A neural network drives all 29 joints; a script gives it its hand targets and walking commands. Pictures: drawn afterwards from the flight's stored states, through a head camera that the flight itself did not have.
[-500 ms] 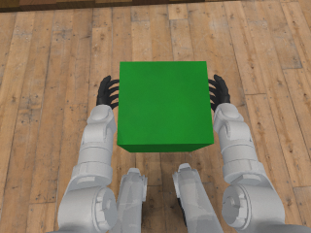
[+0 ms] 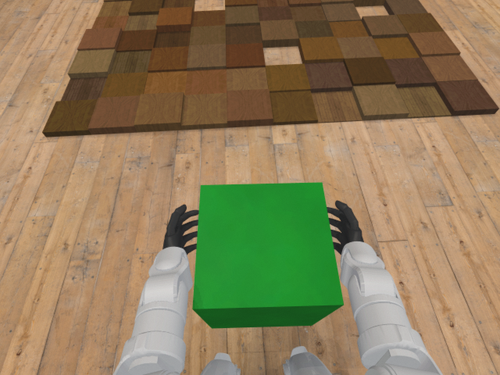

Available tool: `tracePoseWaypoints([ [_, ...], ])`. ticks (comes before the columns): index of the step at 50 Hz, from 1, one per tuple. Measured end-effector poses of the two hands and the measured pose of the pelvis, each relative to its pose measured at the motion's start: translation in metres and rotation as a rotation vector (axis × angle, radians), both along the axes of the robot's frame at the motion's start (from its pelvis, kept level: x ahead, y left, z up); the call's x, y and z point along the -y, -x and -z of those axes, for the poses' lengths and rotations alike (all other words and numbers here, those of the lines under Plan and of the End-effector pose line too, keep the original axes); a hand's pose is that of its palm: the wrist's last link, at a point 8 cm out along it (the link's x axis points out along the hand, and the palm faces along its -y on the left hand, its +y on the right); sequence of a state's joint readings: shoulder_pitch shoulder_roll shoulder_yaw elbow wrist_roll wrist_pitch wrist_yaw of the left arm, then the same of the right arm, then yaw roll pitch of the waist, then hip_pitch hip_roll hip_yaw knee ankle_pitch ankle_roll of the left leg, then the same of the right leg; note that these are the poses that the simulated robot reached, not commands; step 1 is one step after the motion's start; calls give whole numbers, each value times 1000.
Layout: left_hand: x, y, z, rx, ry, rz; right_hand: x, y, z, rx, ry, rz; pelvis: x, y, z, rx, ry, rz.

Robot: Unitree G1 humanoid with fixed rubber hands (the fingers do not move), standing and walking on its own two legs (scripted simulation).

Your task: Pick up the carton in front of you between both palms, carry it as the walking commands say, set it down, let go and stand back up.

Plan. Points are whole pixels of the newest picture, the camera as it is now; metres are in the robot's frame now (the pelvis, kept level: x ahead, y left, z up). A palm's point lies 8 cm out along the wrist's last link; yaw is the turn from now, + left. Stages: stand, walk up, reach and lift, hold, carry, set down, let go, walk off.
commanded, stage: reach and lift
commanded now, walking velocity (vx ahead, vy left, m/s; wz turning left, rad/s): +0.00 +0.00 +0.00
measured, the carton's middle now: (261, 262) +0.34 -0.01 -0.10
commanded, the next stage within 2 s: hold in 1.40 s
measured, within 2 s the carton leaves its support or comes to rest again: neither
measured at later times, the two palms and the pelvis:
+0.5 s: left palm (145, 236) +0.31 +0.14 +0.10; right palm (375, 225) +0.31 -0.16 +0.10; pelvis +0.02 +0.00 +0.07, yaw +0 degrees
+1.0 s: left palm (143, 232) +0.31 +0.14 +0.11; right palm (377, 221) +0.31 -0.16 +0.11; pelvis +0.02 +0.00 +0.08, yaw +0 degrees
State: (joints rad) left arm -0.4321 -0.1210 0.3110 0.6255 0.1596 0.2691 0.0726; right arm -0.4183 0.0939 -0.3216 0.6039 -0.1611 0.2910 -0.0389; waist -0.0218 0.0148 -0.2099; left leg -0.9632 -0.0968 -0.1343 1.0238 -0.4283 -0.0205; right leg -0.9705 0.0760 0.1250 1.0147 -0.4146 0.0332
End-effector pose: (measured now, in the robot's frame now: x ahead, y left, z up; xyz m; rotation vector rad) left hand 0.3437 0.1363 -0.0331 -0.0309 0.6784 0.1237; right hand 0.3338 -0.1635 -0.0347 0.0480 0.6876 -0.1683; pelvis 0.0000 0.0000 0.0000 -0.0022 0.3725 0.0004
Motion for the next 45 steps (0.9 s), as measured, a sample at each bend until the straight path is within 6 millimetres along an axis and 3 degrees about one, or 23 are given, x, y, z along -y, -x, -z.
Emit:
tracePoseWaypoints([
  [12,-5,18,-72,9,-4,-11,-5,13,-72,9,4,-17,2,-22,-51,197,-2,3],
  [22,-8,30,-125,28,-29,3,-8,24,-125,27,29,-41,3,-25,-72,369,-1,2],
  [35,-8,38,-131,-3,-33,8,-7,31,-131,-4,31,-47,4,-8,-73,434,-1,4],
  [45,-8,33,-138,9,-34,8,-7,27,-138,8,32,-45,4,-11,-75,437,-2,6],
])
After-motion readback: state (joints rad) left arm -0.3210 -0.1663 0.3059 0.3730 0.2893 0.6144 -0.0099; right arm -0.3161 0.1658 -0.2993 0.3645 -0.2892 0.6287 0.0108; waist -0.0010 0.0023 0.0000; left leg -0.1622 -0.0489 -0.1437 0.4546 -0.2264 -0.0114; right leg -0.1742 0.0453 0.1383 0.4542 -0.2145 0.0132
